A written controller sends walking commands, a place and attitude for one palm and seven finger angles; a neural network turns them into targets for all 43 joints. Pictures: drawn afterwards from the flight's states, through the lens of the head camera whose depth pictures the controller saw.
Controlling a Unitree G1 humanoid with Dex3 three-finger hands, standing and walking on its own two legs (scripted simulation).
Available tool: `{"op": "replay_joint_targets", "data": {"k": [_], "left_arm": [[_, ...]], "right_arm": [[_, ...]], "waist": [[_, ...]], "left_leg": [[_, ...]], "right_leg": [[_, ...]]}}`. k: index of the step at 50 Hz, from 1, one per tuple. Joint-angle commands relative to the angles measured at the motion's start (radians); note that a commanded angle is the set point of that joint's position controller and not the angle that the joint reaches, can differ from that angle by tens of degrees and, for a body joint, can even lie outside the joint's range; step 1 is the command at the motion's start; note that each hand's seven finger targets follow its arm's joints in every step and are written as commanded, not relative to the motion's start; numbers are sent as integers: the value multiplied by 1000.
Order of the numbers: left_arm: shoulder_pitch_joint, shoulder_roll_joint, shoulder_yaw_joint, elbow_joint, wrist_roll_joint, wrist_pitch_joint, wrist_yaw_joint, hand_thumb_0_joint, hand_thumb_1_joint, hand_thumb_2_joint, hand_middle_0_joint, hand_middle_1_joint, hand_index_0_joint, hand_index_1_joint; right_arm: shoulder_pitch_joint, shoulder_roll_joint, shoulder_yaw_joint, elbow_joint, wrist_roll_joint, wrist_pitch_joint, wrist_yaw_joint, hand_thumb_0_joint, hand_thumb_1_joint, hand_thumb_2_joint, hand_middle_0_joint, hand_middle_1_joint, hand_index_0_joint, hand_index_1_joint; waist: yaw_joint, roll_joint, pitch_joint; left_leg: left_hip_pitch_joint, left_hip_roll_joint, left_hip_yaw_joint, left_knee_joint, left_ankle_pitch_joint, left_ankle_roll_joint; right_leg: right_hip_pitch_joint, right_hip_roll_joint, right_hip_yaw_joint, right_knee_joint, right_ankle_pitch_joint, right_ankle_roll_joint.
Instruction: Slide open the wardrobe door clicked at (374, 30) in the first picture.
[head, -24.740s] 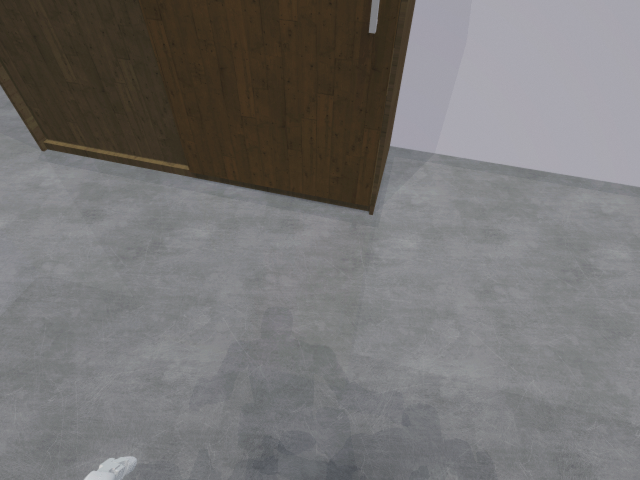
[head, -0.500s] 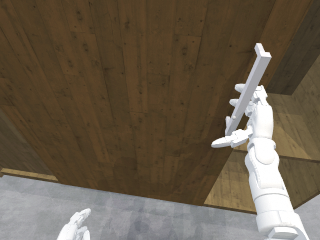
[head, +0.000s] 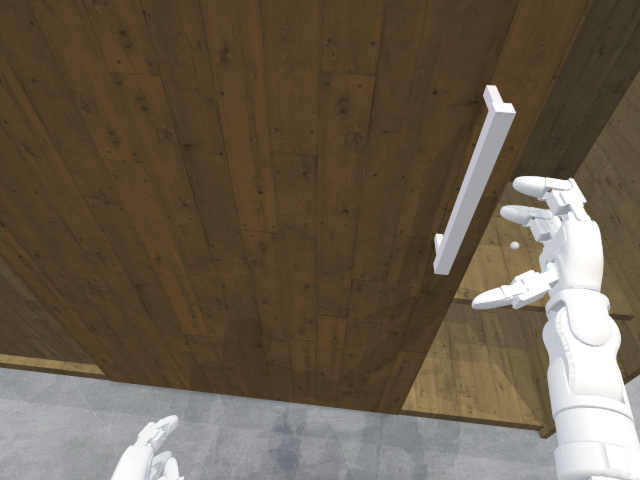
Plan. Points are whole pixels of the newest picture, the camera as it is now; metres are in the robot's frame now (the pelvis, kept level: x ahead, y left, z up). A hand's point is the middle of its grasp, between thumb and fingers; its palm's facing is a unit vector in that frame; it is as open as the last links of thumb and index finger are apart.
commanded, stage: slip the hand off the handle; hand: right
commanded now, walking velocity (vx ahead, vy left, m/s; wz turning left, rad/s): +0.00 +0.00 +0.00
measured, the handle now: (463, 192) +0.43 -0.15 +0.17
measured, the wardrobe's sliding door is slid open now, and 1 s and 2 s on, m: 0.43 0.43 0.43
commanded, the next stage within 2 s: draw the hand back to the body in 0.68 s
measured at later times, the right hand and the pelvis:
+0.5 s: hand (556, 326) +0.25 -0.21 +0.15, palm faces +0.17 +0.98 -0.10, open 14.7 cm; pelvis -0.01 +0.01 +0.00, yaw -1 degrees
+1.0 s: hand (569, 352) +0.22 -0.21 +0.15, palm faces +0.09 +1.00 -0.03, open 14.7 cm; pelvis -0.02 +0.01 +0.00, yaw -2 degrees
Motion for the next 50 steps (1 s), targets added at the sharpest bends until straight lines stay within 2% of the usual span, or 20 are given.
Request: {"op": "replay_joint_targets", "data": {"k": [1, 5, 7, 8, 10, 18, 20, 22, 23, 26, 31, 33, 34, 35, 39, 40, 41, 43, 45, 50], "left_arm": [[-68, 140, 51, -151, -3, -48, 12, 0, 900, 900, -200, -300, -200, -300], [-78, 136, 53, -173, -3, -67, 3, 0, 900, 900, -200, -300, -200, -300], [-85, 138, 52, -172, -4, -71, 4, 0, 900, 900, -200, -300, -200, -300], [-85, 142, 51, -175, -2, -72, 4, 0, 900, 900, -200, -300, -200, -300], [-103, 137, 51, -183, 0, -78, 6, 0, 900, 900, -200, -300, -200, -300], [-141, 128, 36, -181, 2, -103, 18, 0, 900, 900, -200, -300, -200, -300], [-148, 120, 31, -189, 2, -112, 18, 0, 900, 900, -200, -300, -200, -300], [-154, 118, 28, -191, 1, -120, 18, 0, 900, 900, -200, -300, -200, -300], [-149, 121, 28, -193, 2, -122, 18, 0, 900, 900, -200, -300, -200, -300], [-160, 119, 25, -197, -2, -129, 21, 0, 900, 900, -200, -300, -200, -300], [-170, 112, 18, -205, 1, -146, 25, 0, 900, 900, -200, -300, -200, -300], [-167, 120, 21, -202, 6, -152, 27, 0, 900, 900, -200, -300, -200, -300], [-172, 112, 16, -208, 5, -155, 26, 0, 900, 900, -200, -300, -200, -300], [-172, 113, 12, -200, 3, -156, 29, 0, 900, 900, -200, -300, -200, -300], [-175, 115, 13, -187, 0, -172, 42, 0, 900, 900, -200, -300, -200, -300], [-177, 115, 9, -185, 2, -177, 45, 0, 900, 900, -200, -300, -200, -300], [-186, 132, 4, -180, -24, -187, 62, 0, 900, 900, -200, -300, -200, -300], [-207, 131, -1, -195, -31, -201, 87, 0, 900, 900, -200, -300, -200, -300], [-206, 116, -7, -201, -28, -216, 84, 0, 900, 900, -200, -300, -200, -300], [-178, 119, -2, -199, -19, -229, 48, 0, 900, 900, -200, -300, -200, -300]], "right_arm": [[-304, -189, -74, -235, 39, -64, 34, 0, 550, -200, 250, 1150, 250, 1150], [-177, -146, -45, -354, 58, -71, 54, 0, 550, -200, 250, 1150, 250, 1150], [-155, -146, -44, -381, 62, -61, 50, 0, 550, -200, 250, 1150, 250, 1150], [-130, -153, -52, -390, 65, -55, 47, 0, 550, -200, 250, 1150, 250, 1150], [-72, -180, -93, -449, 68, -49, 35, 0, 550, -200, 250, 1150, 250, 1150], [14, -176, -88, -560, 79, -52, 38, 0, 550, -200, 250, 1150, 250, 1150], [82, -150, -75, -583, 90, -49, 55, 0, 550, -200, 250, 1150, 250, 1150], [113, -135, -59, -617, 99, -44, 70, 0, 550, -200, 250, 1150, 250, 1150], [145, -137, -63, -612, 106, -36, 75, 0, 550, -200, 250, 1150, 250, 1150], [200, -141, -72, -649, 120, -22, 89, 0, 550, -200, 250, 1150, 250, 1150], [224, -120, -45, -740, 123, -17, 87, 0, 550, -200, 250, 1150, 250, 1150], [298, -165, -95, -749, 122, -20, 77, 0, 550, -200, 250, 1150, 250, 1150], [315, -131, -64, -755, 122, -17, 82, 0, 550, -200, 250, 1150, 250, 1150], [257, -135, -55, -760, 122, -17, 79, 0, 550, -200, 250, 1150, 250, 1150], [198, -148, -58, -729, 115, -23, 70, 0, 550, -200, 250, 1150, 250, 1150], [162, -124, -24, -728, 112, -22, 72, 0, 550, -200, 250, 1150, 250, 1150], [189, -140, -47, -611, 203, 94, 139, 0, 550, -200, 250, 1150, 250, 1150], [142, -232, -123, -688, 219, 190, 187, 0, 550, -200, 250, 1150, 250, 1150], [165, -208, -122, -735, 210, 226, 185, 0, 550, -200, 250, 1150, 250, 1150], [346, -168, -162, -767, 234, 235, 173, 0, 550, -200, 250, 1150, 250, 1150]], "waist": [[-13, -28, -248], [-27, -48, -257], [-16, -30, -216], [-18, 4, -203], [-40, -15, -218], [-24, -26, -151], [-38, -35, -157], [-34, -44, -145], [-34, -6, -134], [-41, -15, -106], [-31, -15, -75], [-45, 0, -80], [-46, -25, -75], [-27, -20, -47], [-24, -28, -36], [-17, -34, -43], [-26, -36, -78], [-50, -50, -120], [-61, -50, -107], [-79, -8, -95]], "left_leg": [[49, -26, -1, -77, 234, 27], [51, -30, 8, -63, 249, 30], [29, -31, 12, -70, 219, 26], [31, -32, 12, -75, 206, 23], [53, -29, 8, -75, 190, 25], [25, -28, 0, -104, 96, 20], [39, -26, 3, -102, 99, 22], [33, -26, 3, -105, 101, 21], [32, -27, 5, -109, 91, 18], [26, -22, -1, -120, 61, 16], [1, -19, -3, -132, 6, 13], [13, -20, -8, -133, -10, 14], [12, -14, -11, -133, -14, 14], [-13, -12, -12, -144, -52, 11], [-32, -8, -24, -154, -140, 11], [-32, -7, -24, -149, -138, 11], [31, 2, -35, -181, -147, 15], [86, 7, -46, -194, -115, 12], [90, 0, -14, -182, -26, 15], [113, -14, 19, -150, 151, 15]], "right_leg": [[126, 15, 31, -87, 218, -10], [147, 9, 39, -82, 259, -7], [132, 9, 41, -87, 220, -6], [118, 7, 44, -89, 202, -10], [116, 12, 39, -98, 185, -9], [105, 16, 38, -101, 94, -15], [106, 20, 39, -105, 95, -12], [110, 23, 38, -102, 92, -12], [101, 20, 43, -101, 83, -14], [87, 25, 41, -102, 57, -12], [88, 28, 50, -100, 18, -14], [79, 27, 51, -95, 14, -15], [75, 31, 47, -94, 11, -15], [65, 31, 50, -95, -21, -14], [53, 32, 57, -100, -95, -12], [55, 35, 60, -99, -100, -13], [67, 27, 63, -128, -126, -15], [91, 29, 62, -128, -64, -21], [116, 26, 69, -141, 12, -21], [134, 22, 60, -147, 140, -10]]}}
